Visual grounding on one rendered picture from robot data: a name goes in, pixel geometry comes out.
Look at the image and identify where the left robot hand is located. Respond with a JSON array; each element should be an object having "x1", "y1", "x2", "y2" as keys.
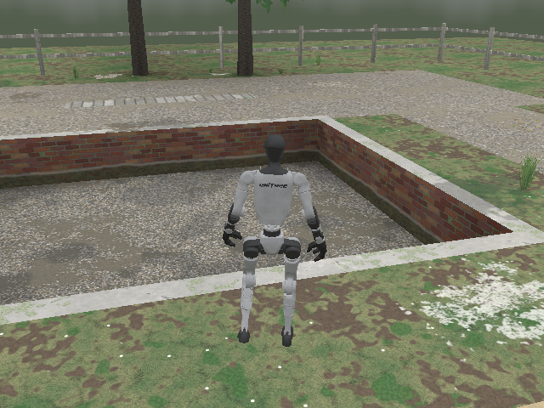
[{"x1": 222, "y1": 230, "x2": 242, "y2": 247}]

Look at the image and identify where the right robot thigh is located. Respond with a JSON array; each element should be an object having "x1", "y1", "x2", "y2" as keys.
[{"x1": 282, "y1": 237, "x2": 301, "y2": 295}]

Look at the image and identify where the right robot hand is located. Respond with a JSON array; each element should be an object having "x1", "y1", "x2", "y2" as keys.
[{"x1": 307, "y1": 241, "x2": 327, "y2": 262}]

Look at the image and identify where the robot left forearm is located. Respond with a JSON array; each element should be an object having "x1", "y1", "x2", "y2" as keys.
[{"x1": 224, "y1": 203, "x2": 240, "y2": 234}]

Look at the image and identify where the left robot upper arm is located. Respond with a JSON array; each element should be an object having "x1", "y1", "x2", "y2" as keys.
[{"x1": 231, "y1": 170, "x2": 257, "y2": 217}]

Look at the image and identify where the right robot upper arm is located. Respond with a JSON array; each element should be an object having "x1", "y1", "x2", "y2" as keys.
[{"x1": 292, "y1": 172, "x2": 315, "y2": 219}]

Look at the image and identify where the robot right forearm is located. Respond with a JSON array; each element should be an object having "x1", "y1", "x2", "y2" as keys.
[{"x1": 307, "y1": 206, "x2": 325, "y2": 244}]

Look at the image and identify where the robot right shin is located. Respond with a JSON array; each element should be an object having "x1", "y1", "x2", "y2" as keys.
[{"x1": 283, "y1": 280, "x2": 297, "y2": 336}]

